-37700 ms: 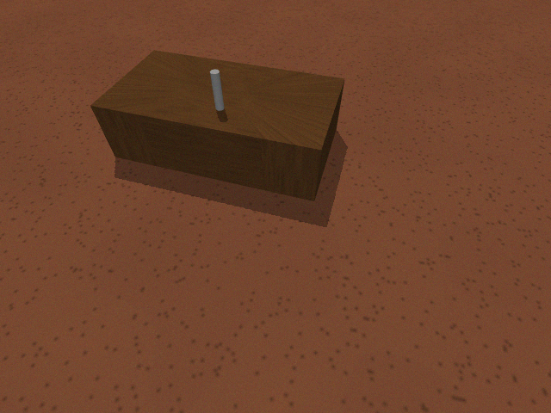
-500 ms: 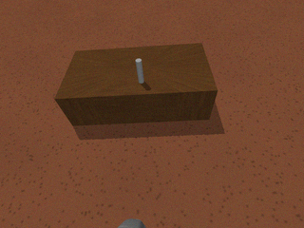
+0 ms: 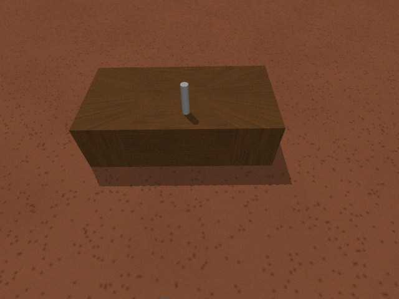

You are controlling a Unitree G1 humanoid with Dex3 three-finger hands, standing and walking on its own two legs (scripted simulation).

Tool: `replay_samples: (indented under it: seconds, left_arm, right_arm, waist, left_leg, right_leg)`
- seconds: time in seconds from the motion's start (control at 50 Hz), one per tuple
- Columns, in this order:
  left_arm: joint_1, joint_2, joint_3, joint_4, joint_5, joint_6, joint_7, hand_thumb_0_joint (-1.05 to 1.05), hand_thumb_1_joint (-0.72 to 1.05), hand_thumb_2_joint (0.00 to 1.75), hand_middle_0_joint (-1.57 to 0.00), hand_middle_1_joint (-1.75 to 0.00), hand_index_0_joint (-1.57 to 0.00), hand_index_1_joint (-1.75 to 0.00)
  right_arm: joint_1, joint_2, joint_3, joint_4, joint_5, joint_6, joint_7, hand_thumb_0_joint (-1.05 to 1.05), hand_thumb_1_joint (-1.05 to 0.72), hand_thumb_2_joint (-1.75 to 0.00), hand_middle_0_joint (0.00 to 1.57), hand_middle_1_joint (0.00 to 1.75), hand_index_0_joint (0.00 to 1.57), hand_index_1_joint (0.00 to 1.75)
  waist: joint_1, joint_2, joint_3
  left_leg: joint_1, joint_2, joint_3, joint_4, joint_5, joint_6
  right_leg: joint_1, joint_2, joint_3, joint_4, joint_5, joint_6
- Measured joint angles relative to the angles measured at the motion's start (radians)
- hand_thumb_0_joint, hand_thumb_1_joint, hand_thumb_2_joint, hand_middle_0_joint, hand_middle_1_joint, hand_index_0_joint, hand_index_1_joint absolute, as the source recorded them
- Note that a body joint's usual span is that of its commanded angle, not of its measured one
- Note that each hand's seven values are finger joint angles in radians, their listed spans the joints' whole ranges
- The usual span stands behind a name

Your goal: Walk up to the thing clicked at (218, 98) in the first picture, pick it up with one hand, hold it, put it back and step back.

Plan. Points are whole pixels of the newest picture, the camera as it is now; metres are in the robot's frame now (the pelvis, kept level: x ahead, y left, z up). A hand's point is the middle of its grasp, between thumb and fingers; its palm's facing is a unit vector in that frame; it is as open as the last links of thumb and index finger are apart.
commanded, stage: step back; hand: left
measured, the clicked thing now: (185, 99) +1.10 +0.12 -0.34
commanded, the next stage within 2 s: stand in 0.42 s
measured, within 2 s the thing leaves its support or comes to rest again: neither
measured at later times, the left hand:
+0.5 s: hand out of the picture +0.14 +0.28 -0.14, palm faces -0.03 -0.93 -0.36, open 7.3 cm
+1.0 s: hand out of the picture +0.09 +0.26 -0.14, palm faces -0.05 -0.94 -0.34, open 7.3 cm
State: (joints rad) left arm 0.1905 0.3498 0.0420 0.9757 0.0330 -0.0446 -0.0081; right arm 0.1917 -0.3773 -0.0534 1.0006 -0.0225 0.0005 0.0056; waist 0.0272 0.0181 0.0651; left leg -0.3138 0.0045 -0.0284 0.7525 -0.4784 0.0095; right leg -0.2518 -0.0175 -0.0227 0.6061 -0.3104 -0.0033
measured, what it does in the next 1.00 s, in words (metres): stands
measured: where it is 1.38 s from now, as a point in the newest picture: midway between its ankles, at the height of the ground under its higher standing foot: outside the picture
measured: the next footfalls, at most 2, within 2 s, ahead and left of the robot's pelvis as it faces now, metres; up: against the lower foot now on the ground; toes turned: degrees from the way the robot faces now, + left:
none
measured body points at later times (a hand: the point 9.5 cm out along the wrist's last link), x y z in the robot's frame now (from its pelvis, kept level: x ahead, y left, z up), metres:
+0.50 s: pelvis +0.03 +0.02 +0.01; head +0.04 +0.02 +0.46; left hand +0.14 +0.32 -0.11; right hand +0.14 -0.28 -0.11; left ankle +0.03 +0.13 -0.73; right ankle +0.01 -0.12 -0.73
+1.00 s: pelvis +0.02 +0.01 +0.02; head +0.02 +0.01 +0.47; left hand +0.09 +0.31 -0.11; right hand +0.08 -0.29 -0.11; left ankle +0.03 +0.13 -0.73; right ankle +0.01 -0.12 -0.73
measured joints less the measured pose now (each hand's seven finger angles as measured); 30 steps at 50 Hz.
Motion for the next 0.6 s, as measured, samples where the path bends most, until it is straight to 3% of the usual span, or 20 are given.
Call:
replay_samples:
  seconds: [0.06, 0.12, 0.26, 0.42, 0.6]
  left_arm:
    - [-0.016, 0.006, -0.01, 0.003, -0.009, 0.014, 0.001, 0.01, 0.9, 0.9, -0.2, -0.3, -0.21, -0.3]
    - [-0.03, 0.012, -0.014, 0.024, -0.023, 0.031, 0.005, 0.01, 0.91, 0.9, -0.2, -0.3, -0.21, -0.3]
    - [-0.064, 0.029, -0.015, 0.067, -0.027, 0.02, 0.01, 0.01, 0.91, 0.9, -0.2, -0.3, -0.21, -0.3]
    - [-0.103, 0.026, -0.021, 0.088, -0.024, 0.026, 0.017, 0.01, 0.91, 0.9, -0.2, -0.3, -0.21, -0.3]
    - [-0.121, 0.002, -0.04, 0.132, -0.028, 0.029, 0.01, 0.01, 0.91, 0.9, -0.2, -0.3, -0.2, -0.3]
  right_arm:
    - [-0.014, 0.002, -0.005, 0.009, -0.005, -0.013, -0.002, 0.01, -0.9, -0.9, 0.2, 0.3, 0.2, 0.3]
    - [-0.033, 0.017, 0.005, 0.024, -0.006, -0.014, 0.0, 0.01, -0.9, -0.9, 0.2, 0.3, 0.2, 0.3]
    - [-0.095, 0.049, 0.027, 0.052, 0.008, -0.008, 0.001, 0.01, -0.9, -0.9, 0.2, 0.3, 0.2, 0.3]
    - [-0.153, 0.049, 0.02, 0.074, 0.014, -0.001, -0.003, 0.01, -0.9, -0.9, 0.2, 0.3, 0.2, 0.3]
    - [-0.159, 0.043, 0.031, 0.105, 0.02, -0.009, 0.003, 0.01, -0.9, -0.9, 0.2, 0.3, 0.2, 0.3]
  waist:
    - [-0.004, -0.019, 0.007]
    - [-0.001, -0.033, -0.002]
    - [-0.004, -0.033, 0.0]
    - [-0.001, -0.026, 0.002]
    - [-0.018, -0.023, 0.003]
  left_leg:
    - [0.041, -0.004, 0.028, -0.139, 0.199, -0.006]
    - [0.05, -0.003, 0.046, -0.137, 0.174, -0.002]
    - [0.087, 0.015, 0.05, -0.192, 0.176, -0.007]
    - [0.124, 0.007, 0.068, -0.249, 0.198, -0.001]
    - [0.189, -0.001, 0.065, -0.369, 0.266, -0.002]
  right_leg:
    - [-0.007, -0.023, 0.011, 0.045, -0.033, 0.02]
    - [0.001, -0.018, 0.034, 0.035, -0.053, 0.01]
    - [0.057, -0.002, 0.037, -0.075, 0.006, 0.03]
    - [0.081, -0.01, 0.053, -0.116, 0.025, 0.037]
    - [0.144, -0.017, 0.048, -0.228, 0.086, 0.04]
